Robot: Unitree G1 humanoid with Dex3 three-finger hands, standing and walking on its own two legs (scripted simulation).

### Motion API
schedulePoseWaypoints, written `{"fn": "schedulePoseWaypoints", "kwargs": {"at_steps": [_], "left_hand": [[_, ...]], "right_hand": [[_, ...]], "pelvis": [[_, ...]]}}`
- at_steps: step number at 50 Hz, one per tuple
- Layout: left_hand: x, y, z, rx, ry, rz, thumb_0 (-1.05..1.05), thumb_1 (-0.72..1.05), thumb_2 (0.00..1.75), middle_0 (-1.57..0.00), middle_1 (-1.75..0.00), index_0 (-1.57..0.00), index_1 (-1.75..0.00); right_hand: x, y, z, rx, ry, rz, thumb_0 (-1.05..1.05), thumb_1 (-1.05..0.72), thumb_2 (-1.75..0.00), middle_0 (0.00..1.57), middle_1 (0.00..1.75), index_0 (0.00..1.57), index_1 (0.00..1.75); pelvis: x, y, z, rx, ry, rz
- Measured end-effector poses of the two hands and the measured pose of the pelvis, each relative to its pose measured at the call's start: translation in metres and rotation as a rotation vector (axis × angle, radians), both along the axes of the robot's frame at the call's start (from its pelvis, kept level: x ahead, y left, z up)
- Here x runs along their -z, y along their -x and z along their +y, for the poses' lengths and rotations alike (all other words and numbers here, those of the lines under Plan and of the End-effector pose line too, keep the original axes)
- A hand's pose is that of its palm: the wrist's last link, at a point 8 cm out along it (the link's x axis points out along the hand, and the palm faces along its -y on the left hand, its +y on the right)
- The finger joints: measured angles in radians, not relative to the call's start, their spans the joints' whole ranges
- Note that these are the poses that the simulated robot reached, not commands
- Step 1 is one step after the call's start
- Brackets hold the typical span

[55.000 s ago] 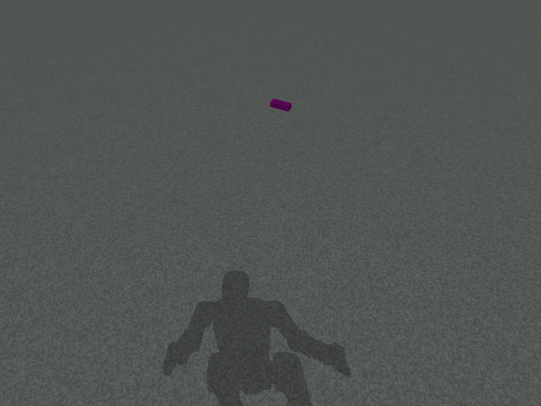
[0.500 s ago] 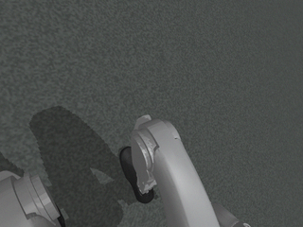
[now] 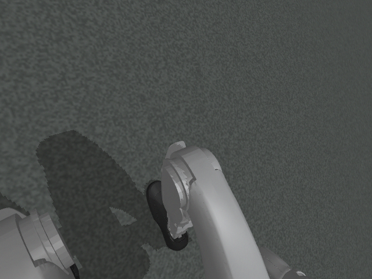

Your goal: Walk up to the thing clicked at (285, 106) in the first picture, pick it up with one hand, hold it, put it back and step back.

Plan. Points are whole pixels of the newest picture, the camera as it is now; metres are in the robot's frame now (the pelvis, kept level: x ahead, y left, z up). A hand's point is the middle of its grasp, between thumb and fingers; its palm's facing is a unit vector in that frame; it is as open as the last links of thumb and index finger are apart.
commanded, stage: close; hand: left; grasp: from above
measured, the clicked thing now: out of the picture +0.48 +0.36 -0.28
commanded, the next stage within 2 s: settle in 1.20 s
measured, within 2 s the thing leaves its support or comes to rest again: leaves its support in 1.60 s
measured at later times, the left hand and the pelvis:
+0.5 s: hand out of the picture +0.46 +0.36 -0.24, palm faces -0.41 -0.15 -0.90, open 10.7 cm; pelvis +0.00 +0.00 +0.00, yaw +0 degrees
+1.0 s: hand out of the picture +0.46 +0.36 -0.24, palm faces -0.43 -0.16 -0.89, open 8.6 cm; pelvis +0.00 +0.00 +0.00, yaw +0 degrees
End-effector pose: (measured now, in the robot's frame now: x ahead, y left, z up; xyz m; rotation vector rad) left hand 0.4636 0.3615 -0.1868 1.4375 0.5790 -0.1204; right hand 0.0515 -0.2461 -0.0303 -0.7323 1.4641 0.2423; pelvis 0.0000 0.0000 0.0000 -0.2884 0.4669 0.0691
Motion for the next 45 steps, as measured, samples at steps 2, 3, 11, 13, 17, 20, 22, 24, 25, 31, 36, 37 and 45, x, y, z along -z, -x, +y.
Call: {"fn": "schedulePoseWaypoints", "kwargs": {"at_steps": [2,3,11,13,17,20,22,24,25,31,36,37,45], "left_hand": [[-0.0011,-0.0013,0.0006,-0.004,0.001,-0.004,0.0,-0.2,0.76,-0.26,-0.86,-0.29,-0.84],[-0.0016,-0.0018,0.0011,-0.007,0.001,-0.004,0.0,-0.19,0.75,-0.27,-0.86,-0.3,-0.83],[-0.0027,-0.0014,0.004,-0.013,-0.006,0.021,0.0,-0.1,0.68,-0.33,-0.81,-0.36,-0.78],[-0.0011,-0.0005,0.0027,-0.005,-0.002,0.029,0.0,-0.08,0.66,-0.34,-0.8,-0.38,-0.77],[0.0015,0.0001,-0.001,0.015,0.008,0.024,0.0,-0.04,0.63,-0.37,-0.77,-0.41,-0.74],[0.0003,-0.0015,-0.0026,0.027,0.011,0.006,0.0,-0.01,0.6,-0.4,-0.75,-0.44,-0.72],[-0.0008,-0.0023,-0.0026,0.026,0.01,-0.005,0.0,0.01,0.59,-0.41,-0.74,-0.45,-0.7],[-0.0019,-0.0028,-0.0017,0.018,0.009,-0.011,0.0,0.03,0.57,-0.43,-0.72,-0.47,-0.68],[-0.0023,-0.0028,-0.0009,0.013,0.007,-0.011,0.0,0.03,0.57,-0.44,-0.71,-0.47,-0.67],[-0.0026,-0.0019,0.0031,-0.002,-0.007,0.006,0.0,0.09,0.53,-0.48,-0.67,-0.52,-0.63],[-0.001,-0.0008,0.0036,-0.003,0.0,0.016,0.0,0.15,0.49,-0.53,-0.64,-0.57,-0.6],[-0.0008,-0.0008,0.0034,-0.001,0.002,0.016,0.0,0.17,0.48,-0.54,-0.63,-0.58,-0.59],[0.0007,0.0005,0.0023,0.013,0.004,0.014,0.0,0.25,0.41,-0.61,-0.57,-0.65,-0.53]], "right_hand": [[0.0012,0.0001,0.0007,0.0,-0.005,0.001,0.0,-0.89,-0.9,0.2,0.3,0.2,0.3],[0.0018,0.0001,0.001,0.001,-0.007,0.001,0.0,-0.89,-0.9,0.2,0.3,0.2,0.3],[0.0049,0.0025,0.0028,0.01,-0.014,0.005,0.0,-0.89,-0.89,0.2,0.3,0.2,0.3],[0.0051,0.0037,0.0031,0.009,-0.014,0.008,0.0,-0.89,-0.89,0.2,0.3,0.2,0.3],[0.0044,0.0061,0.0036,0.007,-0.014,0.013,0.0,-0.89,-0.89,0.2,0.3,0.2,0.3],[0.0035,0.0074,0.003,0.005,-0.011,0.018,0.0,-0.89,-0.89,0.2,0.3,0.2,0.3],[0.0031,0.0077,0.0024,0.006,-0.008,0.019,0.0,-0.89,-0.89,0.2,0.3,0.2,0.3],[0.0024,0.0076,0.0015,0.009,-0.002,0.013,0.0,-0.89,-0.89,0.2,0.3,0.2,0.3],[0.002,0.0075,0.001,0.01,0.001,0.01,0.0,-0.89,-0.89,0.2,0.3,0.2,0.3],[0.0012,0.0079,-0.001,0.013,0.009,0.008,0.0,-0.89,-0.89,0.2,0.3,0.2,0.3],[0.0019,0.0081,0.0,0.012,0.006,0.015,0.0,-0.89,-0.89,0.2,0.3,0.2,0.3],[0.002,0.0079,0.0003,0.011,0.005,0.016,0.0,-0.89,-0.89,0.2,0.3,0.2,0.3],[0.003,0.0031,0.0025,0.003,0.001,0.009,0.0,-0.89,-0.89,0.2,0.3,0.2,0.3]], "pelvis": [[0.0004,-0.0001,0.0,0.0,0.0,-0.001],[0.0005,-0.0001,0.0001,0.0,0.001,-0.001],[0.0008,0.0004,0.0,0.002,0.002,0.001],[0.0008,0.001,-0.0001,0.002,0.002,-0.002],[0.0009,0.002,-0.0002,0.003,0.001,-0.009],[0.0011,0.002,-0.0004,0.004,0.0,-0.01],[0.0014,0.002,-0.0005,0.004,-0.001,-0.012],[0.0018,0.002,-0.0004,0.005,0.0,-0.012],[0.0019,0.0021,-0.0003,0.005,0.0,-0.012],[0.0019,0.0021,0.0005,0.006,0.002,-0.008],[0.0014,0.002,0.0006,0.006,0.003,-0.007],[0.0013,0.0019,0.0005,0.007,0.003,-0.006],[0.0009,0.0011,0.0006,0.005,0.004,-0.006]]}}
